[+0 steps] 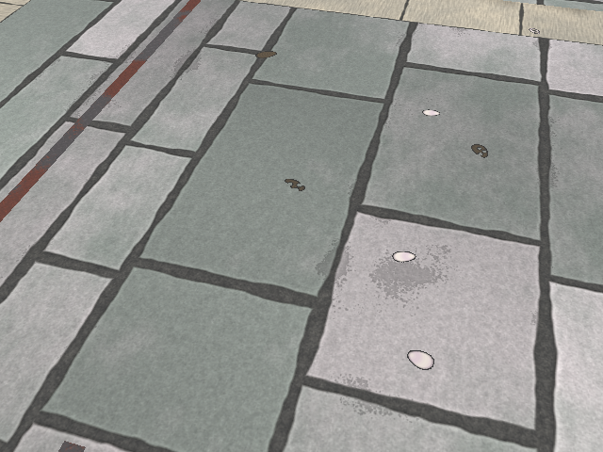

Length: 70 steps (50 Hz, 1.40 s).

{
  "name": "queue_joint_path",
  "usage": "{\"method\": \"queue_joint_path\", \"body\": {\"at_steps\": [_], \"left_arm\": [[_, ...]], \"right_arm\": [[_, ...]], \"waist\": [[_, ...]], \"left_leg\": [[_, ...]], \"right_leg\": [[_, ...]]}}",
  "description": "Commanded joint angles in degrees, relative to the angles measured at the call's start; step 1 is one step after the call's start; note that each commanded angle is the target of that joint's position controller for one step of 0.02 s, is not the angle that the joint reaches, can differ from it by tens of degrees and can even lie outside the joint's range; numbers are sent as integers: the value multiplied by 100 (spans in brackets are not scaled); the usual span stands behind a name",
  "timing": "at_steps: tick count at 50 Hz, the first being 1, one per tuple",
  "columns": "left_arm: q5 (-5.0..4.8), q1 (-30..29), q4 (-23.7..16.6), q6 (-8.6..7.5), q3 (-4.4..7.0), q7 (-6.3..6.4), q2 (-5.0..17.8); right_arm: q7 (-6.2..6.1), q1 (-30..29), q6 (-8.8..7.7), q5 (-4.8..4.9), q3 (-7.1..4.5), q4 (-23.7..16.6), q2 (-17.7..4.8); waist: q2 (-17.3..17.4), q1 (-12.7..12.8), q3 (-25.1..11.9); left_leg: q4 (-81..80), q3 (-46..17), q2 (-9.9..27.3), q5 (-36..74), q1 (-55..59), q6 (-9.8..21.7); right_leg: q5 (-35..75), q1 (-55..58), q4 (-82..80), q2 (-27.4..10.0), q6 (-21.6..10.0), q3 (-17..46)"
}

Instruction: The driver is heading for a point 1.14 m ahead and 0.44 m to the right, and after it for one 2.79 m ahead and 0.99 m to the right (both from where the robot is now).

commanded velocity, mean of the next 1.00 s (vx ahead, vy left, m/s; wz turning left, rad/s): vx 1.00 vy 0.00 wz -0.78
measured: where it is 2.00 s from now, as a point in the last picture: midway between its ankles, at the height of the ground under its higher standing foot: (527, 219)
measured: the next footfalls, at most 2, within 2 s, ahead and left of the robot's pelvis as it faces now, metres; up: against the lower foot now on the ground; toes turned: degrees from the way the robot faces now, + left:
right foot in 0.20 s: +0.43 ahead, -0.12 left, +0.00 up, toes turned -7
left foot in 0.66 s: +0.87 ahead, -0.05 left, +0.00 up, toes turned -36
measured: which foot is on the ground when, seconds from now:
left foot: down 0.00-0.22, up 0.24-0.64, down 0.66-1.00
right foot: up 0.00-0.18, down 0.20-0.64, up 0.66-1.00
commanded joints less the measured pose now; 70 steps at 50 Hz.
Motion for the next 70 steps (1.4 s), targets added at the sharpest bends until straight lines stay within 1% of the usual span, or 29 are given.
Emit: {"method": "queue_joint_path", "body": {"at_steps": [1, 7, 10, 11, 12, 13, 14, 16, 19, 22, 29, 32, 33, 34, 35, 37, 38, 42, 50, 53, 56, 57, 58, 59, 60, 61, 62, 65, 70], "left_arm": [[-52, -433, -318, -94, -19, -93, 135], [-236, -1137, -799, -166, 108, -450, 373], [-233, 1344, -291, -10, 467, -435, 1080], [-169, 2584, -5, 116, 614, -329, 1507], [-129, 2444, -73, 92, 728, -327, 1893], [-23, 2529, -11, 76, 626, -254, 1245], [91, 2411, -32, 32, 547, -215, 975], [63, 1709, -157, -58, 432, -305, 652], [-71, 1256, -285, 2, 381, -220, 560], [-121, 1389, -336, -1, 405, -32, 696], [-284, 1900, -169, 75, 515, 74, 776], [-78, 1639, -279, 207, 514, 43, 760], [141, 1465, -509, 218, 342, -16, 324], [-282, 2721, -747, 146, 130, -72, -255], [-467, 2391, -588, 210, 148, 36, 314], [-150, 1081, -771, 260, 258, 45, 747], [-51, 760, -917, 242, 272, 2, 657], [-257, 750, -1146, 458, 247, -103, 292], [-147, -584, -1540, 356, 213, -360, 423], [-210, -783, -1648, 280, 299, -503, 635], [-271, 1466, -1185, 420, 716, -436, 1382], [-221, 2836, -750, 468, 873, -317, 1571], [-55, 2449, -656, 470, 800, -211, 1749], [219, 2020, -1002, 337, 641, -202, 1544], [199, 2102, -925, 268, 604, -249, 1134], [136, 1638, -853, 163, 555, -290, 1128], [104, 1061, -884, 71, 463, -295, 884], [121, 623, -674, -86, 391, -256, 655], [193, 338, -525, -59, 377, 97, 677]], "right_arm": [[-127, -446, -197, 62, -76, -516, -808], [-204, -104, 58, -173, -97, -486, -1148], [-298, -692, 284, -377, -186, -805, -1437], [-331, -864, 236, -359, -153, -1025, -1356], [-113, -47, -37, -152, 176, -1295, -112], [-34, -675, -376, 50, 65, -1482, -874], [-30, -1361, -493, 237, 27, -1781, -1031], [-113, -1881, -519, 20, 39, -1970, -830], [-112, -1576, -275, -112, -25, -2032, -769], [-179, -2590, -227, -207, 22, -2500, -684], [-221, -3546, -243, 168, -215, -3066, -982], [-249, -1835, -307, 245, -515, -2806, -1426], [-321, -335, -227, 202, -562, -2616, -1681], [-182, -152, -211, -56, -611, -2385, -2130], [-156, -488, -154, -61, -531, -2541, -1458], [-204, -859, -21, -51, -433, -2416, -1061], [-188, -984, 2, -119, -425, -2288, -1042], [-78, -1281, -55, 23, -341, -1858, -664], [-199, -923, -22, -81, -391, -1430, -1261], [-295, -747, 83, -114, -439, -1371, -1710], [-375, -1224, 240, -73, -543, -1606, -2086], [-342, -1540, 161, 28, -473, -1702, -1856], [-255, -1223, -65, -143, -147, -1893, -671], [-115, -201, -304, 187, -38, -1993, -812], [-139, -879, -323, 394, -160, -1853, -1329], [-194, -1292, -250, 455, -178, -2011, -1301], [-272, -1307, -91, 342, -174, -1855, -1215], [-256, -735, 334, 240, -244, -1506, -1063], [-131, -1439, 306, 83, -178, -1694, -694]], "waist": [[154, 196, 948], [593, 159, 848], [1257, 1512, -633], [579, 1903, -1232], [-1941, 908, -1798], [-1191, 1247, -2146], [-781, 1166, -1267], [811, 551, -355], [541, 8, 294], [348, 242, 820], [-368, 762, 578], [-467, -249, -625], [-19, -811, -1765], [3165, 55, -2690], [2630, -177, -1932], [481, -340, -400], [209, -206, 29], [668, 265, 467], [120, 13, 1175], [512, 178, 887], [1230, 1581, -304], [692, 2206, -635], [-1755, 1258, -521], [-1586, 703, -2298], [-207, 1056, -1812], [511, 699, -472], [1025, 414, -216], [399, -10, 260], [-55, 167, 272]], "left_leg": [[-1480, -479, 1295, 1028, -1419, 730], [-636, 337, 1766, 4909, 1131, 218], [2707, 570, 1812, 8127, 1079, 92], [4839, 478, 1521, 6574, -669, -23], [7423, -290, 92, -231, -3794, -506], [7538, -1379, 202, -562, -4439, -52], [7229, -1397, 500, -394, -4707, 165], [6182, -1301, 835, -146, -4126, 197], [5253, -1155, 1074, -160, -3573, -184], [3602, -738, 955, 930, -3152, -530], [1002, -1054, 473, 2226, -1830, -686], [1209, -967, 659, 1261, -157, -288], [1697, -1890, 1636, 3, 1880, -32], [344, -5672, 3181, -2554, 3592, 1074], [-72, -6043, 3056, -3967, 3063, 867], [-46, -3829, 2498, -1647, 1395, 448], [-108, -3138, 2284, -675, 674, 438], [-459, -1532, 1981, 535, -279, 338], [-859, 515, 1758, 2461, -44, -58], [-224, 1013, 1733, 6030, 427, -347], [2635, 900, 2036, 8770, -5, -119], [4748, 817, 1582, 6399, -1375, -153], [7410, 528, 383, -1386, -3289, -265], [8008, -1057, 414, -1597, -4099, -96], [7624, -1153, 644, -1064, -3924, -30], [7117, -941, 816, -848, -4015, -109], [6695, -989, 1174, -623, -3618, -199], [5557, -1077, 1407, -239, -2561, -411], [3403, -399, 1042, 2021, -2744, -596]], "right_leg": [[1404, 1017, -1460, 163, 19, -363], [673, 1043, -2656, 1006, -394, -838], [-379, 3643, -2299, 1536, -815, -1020], [-1262, 5699, -2210, 947, -1031, 208], [-3417, 7943, -3317, -621, -2517, 4018], [-4397, 8168, -4426, -565, -2222, 5218], [-3769, 7512, -4458, -412, -1803, 4497], [-2247, 5431, -4559, 69, -1584, 3350], [-1648, 3816, -4800, 628, -1566, 2506], [-1062, 2538, -4961, 941, -1504, 1978], [-1558, 3305, -4083, 942, -810, 2485], [663, 3955, -1847, 1016, -437, 2275], [-125, 2867, 157, 1216, -311, 1803], [-3547, 781, 2041, 1747, -84, 1264], [-2955, -33, 2663, 1048, -91, 988], [-2176, -28, 2536, 690, -61, 542], [-1964, 158, 2202, 491, -73, 525], [-1811, 241, 1875, -14, -120, 436], [296, 168, -421, 258, -158, -393], [48, 1309, -1232, 945, -431, -1245], [-988, 4083, -1198, 1444, -849, -1251], [-287, 6125, -2271, 1115, -1227, -402], [1551, 7208, -2236, 269, -1385, 1196], [-508, 7953, -3429, -1021, -2463, 4026], [-811, 7051, -4111, -989, -2106, 3963], [89, 5705, -4262, -934, -1910, 3175], [689, 4795, -4155, -793, -1624, 2386], [1839, 3154, -4414, -288, -1056, 707], [2601, 3357, -4502, 489, -407, -1101]]}}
